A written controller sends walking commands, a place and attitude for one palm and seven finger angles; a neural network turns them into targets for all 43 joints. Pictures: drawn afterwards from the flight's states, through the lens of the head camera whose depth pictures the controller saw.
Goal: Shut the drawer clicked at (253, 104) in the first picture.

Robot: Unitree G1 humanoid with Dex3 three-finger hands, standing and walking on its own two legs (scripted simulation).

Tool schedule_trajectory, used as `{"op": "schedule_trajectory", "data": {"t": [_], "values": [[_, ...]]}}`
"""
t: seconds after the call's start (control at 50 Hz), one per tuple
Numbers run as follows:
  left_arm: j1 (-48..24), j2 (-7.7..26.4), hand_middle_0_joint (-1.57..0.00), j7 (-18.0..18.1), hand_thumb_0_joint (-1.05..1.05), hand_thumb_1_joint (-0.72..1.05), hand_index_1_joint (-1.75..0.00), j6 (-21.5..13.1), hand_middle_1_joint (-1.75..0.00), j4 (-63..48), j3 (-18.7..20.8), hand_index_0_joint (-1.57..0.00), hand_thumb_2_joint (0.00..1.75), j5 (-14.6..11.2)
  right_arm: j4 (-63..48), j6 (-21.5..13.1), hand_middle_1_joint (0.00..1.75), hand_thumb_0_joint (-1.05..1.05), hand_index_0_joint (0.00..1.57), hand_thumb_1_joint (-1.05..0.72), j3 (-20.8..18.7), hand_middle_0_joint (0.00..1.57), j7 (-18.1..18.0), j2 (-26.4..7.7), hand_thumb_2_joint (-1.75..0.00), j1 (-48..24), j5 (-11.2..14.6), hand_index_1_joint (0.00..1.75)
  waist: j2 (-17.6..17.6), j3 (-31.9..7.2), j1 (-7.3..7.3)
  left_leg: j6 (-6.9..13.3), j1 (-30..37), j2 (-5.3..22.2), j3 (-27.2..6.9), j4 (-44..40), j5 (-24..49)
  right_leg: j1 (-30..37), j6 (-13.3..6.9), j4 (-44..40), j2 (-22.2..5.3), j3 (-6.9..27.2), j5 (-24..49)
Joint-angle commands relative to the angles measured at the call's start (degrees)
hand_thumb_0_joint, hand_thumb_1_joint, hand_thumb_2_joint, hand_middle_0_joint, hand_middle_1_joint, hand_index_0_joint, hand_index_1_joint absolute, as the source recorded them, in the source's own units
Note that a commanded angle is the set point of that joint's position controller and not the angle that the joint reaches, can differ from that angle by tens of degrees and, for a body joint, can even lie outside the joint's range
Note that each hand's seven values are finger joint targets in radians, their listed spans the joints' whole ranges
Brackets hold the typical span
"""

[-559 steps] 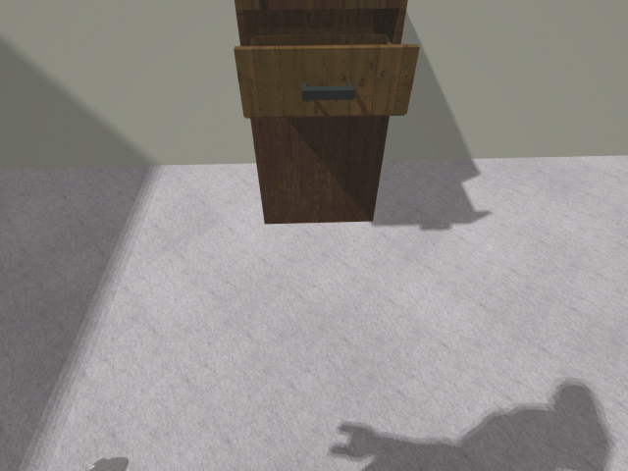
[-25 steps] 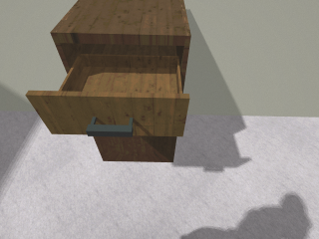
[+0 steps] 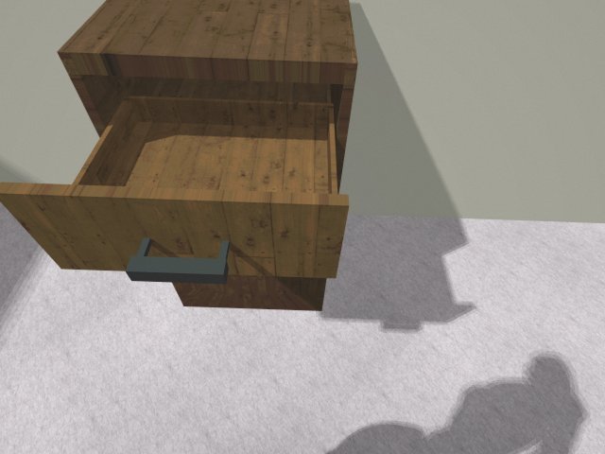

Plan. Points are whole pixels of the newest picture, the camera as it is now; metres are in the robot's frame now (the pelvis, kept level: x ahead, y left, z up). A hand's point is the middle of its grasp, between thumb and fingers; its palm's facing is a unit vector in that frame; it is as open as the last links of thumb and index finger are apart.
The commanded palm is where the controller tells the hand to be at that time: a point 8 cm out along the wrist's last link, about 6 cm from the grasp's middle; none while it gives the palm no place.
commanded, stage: shuffle to correct the standing spot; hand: left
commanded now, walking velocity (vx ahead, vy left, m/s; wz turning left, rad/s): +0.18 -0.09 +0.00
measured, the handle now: (182, 257) +0.36 +0.20 +0.04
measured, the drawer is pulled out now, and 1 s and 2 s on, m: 0.29 0.29 0.29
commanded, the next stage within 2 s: come to a stop and stand still in 0.04 s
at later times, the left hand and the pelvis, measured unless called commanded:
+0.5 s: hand (210, 440) +0.17 +0.15 -0.17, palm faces +0.03 -0.96 -0.28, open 7.3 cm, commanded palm none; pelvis +0.08 -0.05 -0.01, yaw +1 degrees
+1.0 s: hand out of the picture +0.03 +0.17 -0.16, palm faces +0.09 -0.98 -0.19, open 7.4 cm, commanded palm none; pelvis +0.02 -0.02 +0.02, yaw +1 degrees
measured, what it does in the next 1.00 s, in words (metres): steps on the spot: right foot, then left foot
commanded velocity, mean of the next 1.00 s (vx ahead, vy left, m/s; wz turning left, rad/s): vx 0.00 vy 0.00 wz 0.00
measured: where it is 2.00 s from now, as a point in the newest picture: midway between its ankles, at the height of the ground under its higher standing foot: outside the picture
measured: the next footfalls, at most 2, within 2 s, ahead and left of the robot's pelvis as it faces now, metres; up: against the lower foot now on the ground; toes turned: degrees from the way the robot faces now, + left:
right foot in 0.42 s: +0.22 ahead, -0.17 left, +0.00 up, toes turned -4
left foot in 0.76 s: +0.07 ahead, +0.07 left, +0.00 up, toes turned +4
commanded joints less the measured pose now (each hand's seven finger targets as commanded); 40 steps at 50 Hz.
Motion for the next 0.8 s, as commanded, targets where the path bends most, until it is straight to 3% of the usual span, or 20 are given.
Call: {"op": "schedule_trajectory", "data": {"t": [0.0,0.04,0.06,0.08,0.1,0.14,0.24,0.28,0.36,0.38,0.4,0.42,0.44,0.46,0.56,0.64,0.7,0.72,0.76,0.78], "values": [[9.8,8.5,-0.20,1.1,0.00,0.90,-0.30,-0.1,-0.30,0.8,2.0,-0.20,0.90,0.4,-4.3,-1.5,0.30,0.00,0.20,-0.90,-0.5,0.20,0.0,-2.0,-0.90,-2.6,0.1,0.30,-8.2,1.6,2.31,0.1,-12.0,-0.4,2.3,-1.2,-2.1,10.2,-11.2,-6.8,-11.9,12.2,42.7],[3.3,6.9,-0.20,0.8,0.00,0.90,-0.30,0.2,-0.30,-1.0,1.4,-0.20,0.90,0.0,-0.5,-2.1,0.30,0.00,0.20,-0.90,-0.8,0.20,-0.3,-3.5,-0.90,6.4,-0.1,0.30,-1.5,0.0,-3.80,1.6,7.3,2.1,-1.3,-12.6,17.9,-3.3,-6.6,5.8,-5.1,4.0,40.4],[0.8,4.5,-0.20,0.4,0.00,0.90,-0.30,-0.2,-0.30,-2.8,1.0,-0.20,0.90,-0.3,1.9,-2.3,0.30,0.00,0.20,-0.90,-2.1,0.20,-0.9,-8.6,-0.90,14.0,-0.9,0.30,10.6,-3.1,-6.12,6.5,18.4,13.6,-15.1,-13.3,37.4,-15.9,-3.0,19.2,0.7,-2.0,21.8],[-4.8,4.5,-0.20,0.6,0.00,0.90,-0.30,-0.3,-0.30,-5.5,0.7,-0.20,0.90,0.0,3.3,-1.9,0.30,0.00,0.20,-0.90,-2.1,0.20,-1.4,-10.5,-0.90,19.1,-1.2,0.30,17.1,-0.1,-7.95,11.1,22.4,22.0,-23.2,-16.0,61.4,-27.2,-2.2,30.9,2.8,-1.7,-9.3],[-7.1,7.3,-0.20,0.9,0.00,0.90,-0.30,0.2,-0.30,-6.5,1.6,-0.20,0.90,0.1,3.6,-1.5,0.30,0.00,0.20,-0.90,-1.4,0.20,-1.7,-10.0,-0.90,20.0,-1.2,0.30,14.7,1.8,-7.88,13.1,22.1,23.9,-23.0,-13.8,67.0,-30.6,-3.0,36.9,0.9,3.0,-10.8],[-7.8,5.1,-0.20,0.1,0.00,0.90,-0.30,0.7,-0.30,-6.6,1.9,-0.20,0.90,0.3,0.8,-1.7,0.30,0.00,0.20,-0.90,-1.1,0.20,-1.6,-8.2,-0.90,13.6,-1.4,0.30,6.7,6.1,-4.76,12.4,15.9,21.8,-17.5,-14.9,56.7,-32.6,-3.3,39.7,-1.7,3.6,-6.5],[-6.3,2.2,-0.20,-0.8,0.00,0.90,-0.30,2.4,-0.30,-8.2,1.4,-0.20,0.90,-0.5,-3.7,-1.8,0.30,0.00,0.20,-0.90,-0.3,0.20,-1.4,-7.6,-0.90,3.9,-1.0,0.30,10.4,6.6,0.57,6.1,5.6,13.2,-2.4,-17.9,56.3,-23.1,-1.6,27.3,-1.7,0.1,5.0],[-6.9,2.8,-0.20,-0.6,0.00,0.90,-0.30,2.5,-0.30,-9.2,1.4,-0.20,0.90,-0.8,-4.4,-1.3,0.30,0.00,0.20,-0.90,-0.8,0.20,-1.3,-8.8,-0.90,2.3,-1.0,0.30,12.1,5.5,0.98,4.9,5.0,12.4,-1.3,-16.1,57.0,-16.6,-1.7,16.0,-0.8,-1.5,7.9],[3.8,8.3,-0.20,0.1,0.00,0.90,-0.30,1.1,-0.30,-7.8,2.7,-0.20,0.90,-0.1,-5.7,-0.2,0.30,0.00,0.20,-0.90,-2.8,0.20,-0.6,-11.7,-0.90,1.8,0.5,0.30,4.1,-2.2,5.63,1.5,5.0,9.9,-1.8,-2.8,46.5,0.7,-2.0,-2.4,-0.5,-1.5,26.8],[5.4,12.1,-0.20,0.6,0.00,0.90,-0.30,0.4,-0.30,-7.6,3.3,-0.20,0.90,0.3,-5.6,0.2,0.30,0.00,0.20,-0.90,-3.0,0.20,-0.1,-9.4,-0.90,4.4,1.0,0.30,-4.8,-6.8,5.61,-0.6,2.2,4.4,0.1,8.0,28.5,6.2,-3.9,-4.0,-7.0,4.6,44.8],[4.7,15.8,-0.20,0.9,0.00,0.90,-0.30,0.2,-0.30,-8.2,4.1,-0.20,0.90,0.3,-5.9,0.7,0.30,0.00,0.20,-0.90,-2.9,0.20,0.0,-5.8,-0.90,9.1,1.2,0.30,-16.3,-11.9,3.87,-1.9,-4.8,-3.1,-0.5,20.4,-7.2,12.3,-10.7,-4.6,-18.1,17.4,70.6],[3.9,16.6,-0.20,0.9,0.00,0.90,-0.30,-0.1,-0.30,-9.0,4.1,-0.20,0.90,0.0,-6.1,1.3,0.30,0.00,0.20,-0.90,-2.7,0.20,-0.5,-5.4,-0.90,10.3,1.5,0.30,-17.5,-14.4,3.20,-1.4,-4.7,-2.8,-6.3,28.0,-15.6,9.0,-16.0,-7.8,-24.4,22.6,71.3],[-0.2,15.5,-0.20,0.9,0.00,0.90,-0.30,0.5,-0.30,-10.2,3.8,-0.20,0.90,0.3,-6.5,1.7,0.30,0.00,0.20,-0.90,-2.8,0.20,-0.5,-4.1,-0.90,8.5,1.2,0.30,-11.2,-7.3,1.90,-1.2,-6.1,-2.0,-7.5,29.6,-14.3,0.4,-15.9,-9.1,-23.2,19.2,62.3],[-3.9,14.7,-0.20,0.9,0.00,0.90,-0.30,0.8,-0.30,-11.1,3.5,-0.20,0.90,0.3,-6.5,2.8,0.30,0.00,0.20,-0.90,-2.8,0.20,-0.3,-3.4,-0.90,6.4,1.0,0.30,-13.8,-5.8,1.27,-2.1,-7.0,-1.4,-6.5,33.1,-12.4,-3.6,-14.9,-11.3,-21.3,19.8,51.7],[-9.3,14.4,-0.20,1.7,0.00,0.90,-0.30,2.2,-0.30,-13.8,4.1,-0.20,0.90,0.6,-7.7,4.2,0.30,0.00,0.20,-0.90,-3.1,0.20,0.8,-5.3,-0.90,2.6,0.2,0.30,-9.5,-7.4,0.85,-4.0,-9.1,-0.8,-5.5,29.8,-5.5,-7.7,-12.0,-12.9,-17.9,13.7,31.1],[-10.3,15.1,-0.20,1.4,0.00,0.90,-0.30,3.2,-0.30,-14.7,4.5,-0.20,0.90,1.2,-8.8,3.7,0.30,0.00,0.20,-0.90,-2.9,0.20,1.4,-4.6,-0.90,1.9,0.2,0.30,-10.9,-6.8,1.53,-3.3,-5.2,-1.3,-2.9,15.0,-3.7,-10.6,-11.1,-16.6,-15.9,14.8,10.2],[-12.6,14.4,-0.20,1.4,0.00,0.90,-0.30,4.4,-0.30,-15.4,4.4,-0.20,0.90,1.0,-7.0,3.1,0.30,0.00,0.20,-0.90,-2.8,0.20,1.5,-3.7,-0.90,9.2,0.3,0.30,-9.2,-5.1,-2.62,-2.1,9.2,-2.5,0.4,-7.5,5.4,-21.0,-5.8,-15.1,-11.1,11.8,-7.0],[-12.7,12.0,-0.20,1.2,0.00,0.90,-0.30,4.8,-0.30,-15.6,3.7,-0.20,0.90,0.5,-6.5,2.9,0.30,0.00,0.20,-0.90,-2.6,0.20,1.2,-4.7,-0.90,11.0,0.1,0.30,-2.0,-3.5,-3.55,-2.0,10.4,-1.7,-0.6,-14.3,4.9,-23.0,-3.3,-8.6,-7.5,8.2,-9.9],[-11.3,6.0,-0.20,1.1,0.00,0.90,-0.30,5.2,-0.30,-15.9,2.7,-0.20,0.90,-0.6,-10.5,2.5,0.30,0.00,0.20,-0.90,-2.7,0.20,0.5,-9.5,-0.90,3.0,-1.3,0.30,21.1,5.5,-2.12,4.5,-12.1,16.1,-24.9,-31.8,-12.9,-22.3,0.5,18.3,4.0,2.0,-5.0],[-10.4,7.0,-0.20,0.8,0.00,0.90,-0.30,5.3,-0.30,-15.3,3.1,-0.20,0.90,-0.2,-12.4,2.5,0.30,0.00,0.20,-0.90,-2.1,0.20,0.4,-9.6,-0.90,-3.2,-1.5,0.30,15.3,7.0,0.45,7.1,-22.1,16.7,-24.8,-34.0,-15.1,-17.1,-0.8,26.7,2.7,7.0,1.0]]}}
